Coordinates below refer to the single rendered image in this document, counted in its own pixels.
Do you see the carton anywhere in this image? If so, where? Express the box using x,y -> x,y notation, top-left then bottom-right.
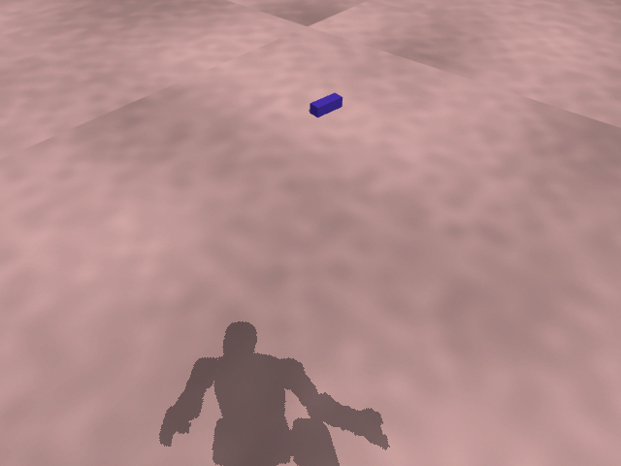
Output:
310,93 -> 343,117

